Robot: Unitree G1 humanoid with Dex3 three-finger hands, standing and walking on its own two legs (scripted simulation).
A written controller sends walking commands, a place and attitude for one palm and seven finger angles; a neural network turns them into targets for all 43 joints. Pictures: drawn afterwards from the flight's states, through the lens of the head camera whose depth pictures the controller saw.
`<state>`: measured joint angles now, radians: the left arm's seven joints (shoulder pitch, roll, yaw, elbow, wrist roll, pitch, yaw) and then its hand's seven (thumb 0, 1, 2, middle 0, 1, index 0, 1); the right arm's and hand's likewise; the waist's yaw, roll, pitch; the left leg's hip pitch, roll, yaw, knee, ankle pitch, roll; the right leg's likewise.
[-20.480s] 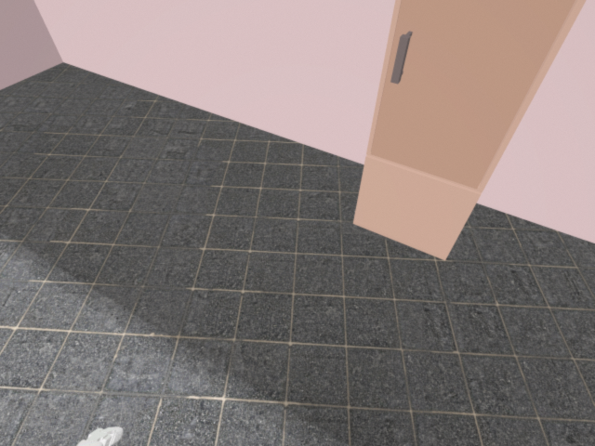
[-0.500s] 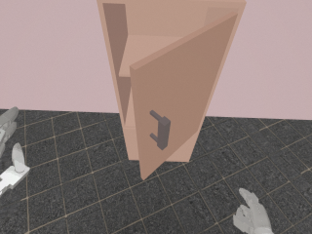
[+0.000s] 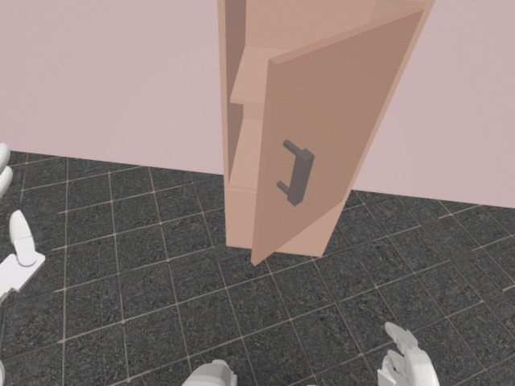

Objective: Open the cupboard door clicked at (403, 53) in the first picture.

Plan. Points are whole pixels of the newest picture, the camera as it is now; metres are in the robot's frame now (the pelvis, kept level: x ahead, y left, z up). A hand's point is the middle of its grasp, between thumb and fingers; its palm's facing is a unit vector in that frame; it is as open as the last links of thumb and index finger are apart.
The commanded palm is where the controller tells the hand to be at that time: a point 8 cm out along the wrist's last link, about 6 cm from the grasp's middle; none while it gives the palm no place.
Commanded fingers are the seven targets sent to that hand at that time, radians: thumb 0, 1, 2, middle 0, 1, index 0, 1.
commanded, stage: step back with the hand held close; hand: left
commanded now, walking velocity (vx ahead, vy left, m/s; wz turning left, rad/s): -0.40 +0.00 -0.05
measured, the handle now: (292, 172) +0.48 -0.02 +0.05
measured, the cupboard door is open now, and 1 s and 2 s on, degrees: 46 46 46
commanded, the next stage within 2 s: stop stepping back and stand still in 0.26 s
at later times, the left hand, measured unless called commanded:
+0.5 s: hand out of the picture +0.11 +0.26 +0.19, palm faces +0.37 -0.84 -0.39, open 7.4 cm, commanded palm +0.06 +0.30 +0.20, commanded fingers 0.00 0.90 0.90 -0.20 -0.30 -0.20 -0.30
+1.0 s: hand out of the picture +0.00 +0.26 +0.19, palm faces +0.42 -0.79 -0.45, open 7.4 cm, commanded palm -0.04 +0.29 +0.20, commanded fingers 0.00 0.90 0.90 -0.20 -0.30 -0.20 -0.30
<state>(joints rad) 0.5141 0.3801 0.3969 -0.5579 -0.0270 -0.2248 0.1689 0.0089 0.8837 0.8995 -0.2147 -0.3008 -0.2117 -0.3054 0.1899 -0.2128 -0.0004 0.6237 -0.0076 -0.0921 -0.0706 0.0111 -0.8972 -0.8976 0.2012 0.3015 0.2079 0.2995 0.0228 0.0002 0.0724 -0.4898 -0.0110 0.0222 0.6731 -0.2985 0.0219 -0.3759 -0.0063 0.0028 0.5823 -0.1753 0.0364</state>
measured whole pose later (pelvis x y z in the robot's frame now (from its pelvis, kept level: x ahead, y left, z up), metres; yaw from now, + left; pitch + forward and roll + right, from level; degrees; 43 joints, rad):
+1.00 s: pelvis -0.21 +0.00 +0.02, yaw -5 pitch +1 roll +2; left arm 0.52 0.37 0.39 -0.34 -0.03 -0.19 0.15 0.01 0.88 0.90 -0.21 -0.30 -0.21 -0.31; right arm 0.27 -0.23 -0.02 0.73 0.00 -0.09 -0.07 0.01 -0.90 -0.90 0.20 0.30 0.21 0.30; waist 0.02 0.01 -0.10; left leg -0.52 0.03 0.02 1.01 -0.24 -0.01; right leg -0.15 0.03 -0.08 0.44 -0.31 -0.09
